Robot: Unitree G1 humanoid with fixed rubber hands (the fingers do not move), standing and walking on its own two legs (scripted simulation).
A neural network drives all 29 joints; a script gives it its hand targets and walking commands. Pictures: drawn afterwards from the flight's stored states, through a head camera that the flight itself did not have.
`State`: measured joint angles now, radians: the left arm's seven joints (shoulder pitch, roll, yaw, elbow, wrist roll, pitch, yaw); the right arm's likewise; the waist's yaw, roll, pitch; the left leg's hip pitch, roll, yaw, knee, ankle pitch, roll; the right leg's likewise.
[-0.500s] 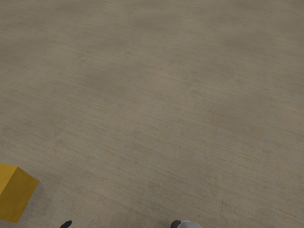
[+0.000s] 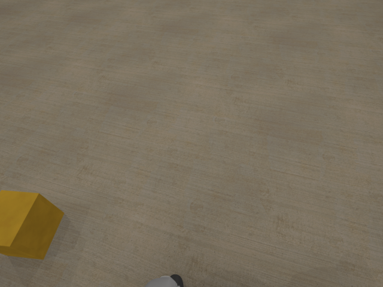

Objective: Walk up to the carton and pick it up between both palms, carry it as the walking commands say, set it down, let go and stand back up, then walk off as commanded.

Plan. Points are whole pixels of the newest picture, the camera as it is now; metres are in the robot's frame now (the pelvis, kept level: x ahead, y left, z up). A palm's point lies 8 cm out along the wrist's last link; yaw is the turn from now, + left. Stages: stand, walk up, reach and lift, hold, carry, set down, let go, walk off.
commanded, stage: walk off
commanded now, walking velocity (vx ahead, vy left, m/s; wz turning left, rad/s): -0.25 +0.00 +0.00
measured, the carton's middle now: (22, 225) +0.44 +0.88 -0.64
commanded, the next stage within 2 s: stand in 1.04 s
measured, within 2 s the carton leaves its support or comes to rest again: neither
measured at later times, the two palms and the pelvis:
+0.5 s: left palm out of the picture -0.10 +0.29 -0.13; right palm out of the picture -0.09 -0.25 -0.11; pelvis -0.15 +0.02 +0.00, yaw +2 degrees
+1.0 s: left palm out of the picture -0.25 +0.26 -0.11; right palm out of the picture -0.25 -0.28 -0.13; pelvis -0.31 -0.01 +0.00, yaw +0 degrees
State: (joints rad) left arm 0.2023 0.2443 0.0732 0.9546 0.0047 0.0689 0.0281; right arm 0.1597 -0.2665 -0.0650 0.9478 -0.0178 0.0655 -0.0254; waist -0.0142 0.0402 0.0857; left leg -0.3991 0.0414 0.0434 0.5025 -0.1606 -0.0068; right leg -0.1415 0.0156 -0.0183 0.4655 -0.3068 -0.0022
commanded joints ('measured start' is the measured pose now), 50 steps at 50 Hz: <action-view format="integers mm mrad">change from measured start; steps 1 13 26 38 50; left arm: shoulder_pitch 62 17 -95 28 50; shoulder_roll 237 152 103 94 227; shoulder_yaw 38 0 19 27 30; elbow -64 -70 -73 -44 -80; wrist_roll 32 7 11 -2 34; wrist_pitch -13 -33 12 22 -14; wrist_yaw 0 23 0 9 -1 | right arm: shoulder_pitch -94 76 20 56 -83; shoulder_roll -88 -70 -169 -138 -91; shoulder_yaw -28 -39 -34 -10 -25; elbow -81 -36 -79 -73 -87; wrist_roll -12 13 -19 4 -11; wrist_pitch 6 24 -13 -32 9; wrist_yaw -12 -10 -6 -22 -12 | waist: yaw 101 61 1 -30 87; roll -263 -241 100 161 -234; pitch -10 -86 -3 -87 -12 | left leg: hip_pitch -63 -99 -28 370 -48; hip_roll -77 -89 321 230 -80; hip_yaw -136 -99 -264 -255 -163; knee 493 487 -288 -175 538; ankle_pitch -467 -355 78 223 -464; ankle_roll -26 -96 175 172 -16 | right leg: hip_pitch -269 120 -284 -331 -271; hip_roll -472 -288 55 28 -453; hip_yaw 372 231 193 78 350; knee -293 -137 670 502 -275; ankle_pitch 119 369 -254 -224 182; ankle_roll -201 -162 8 103 -198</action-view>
